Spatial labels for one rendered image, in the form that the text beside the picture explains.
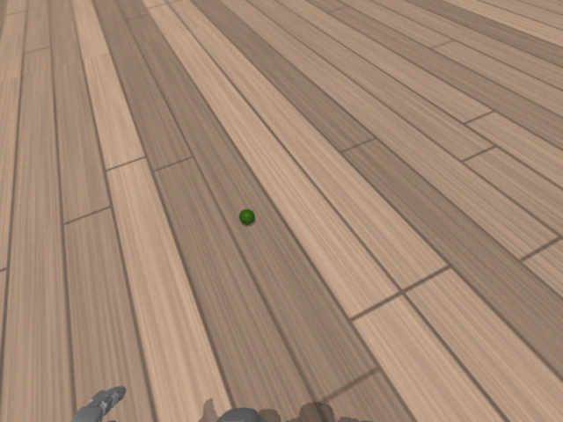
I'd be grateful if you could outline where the ball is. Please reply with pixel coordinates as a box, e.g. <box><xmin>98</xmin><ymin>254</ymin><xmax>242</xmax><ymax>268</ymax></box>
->
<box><xmin>239</xmin><ymin>209</ymin><xmax>255</xmax><ymax>224</ymax></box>

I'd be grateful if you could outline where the left robot hand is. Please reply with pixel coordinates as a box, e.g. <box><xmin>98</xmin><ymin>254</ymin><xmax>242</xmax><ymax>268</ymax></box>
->
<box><xmin>70</xmin><ymin>386</ymin><xmax>126</xmax><ymax>422</ymax></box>

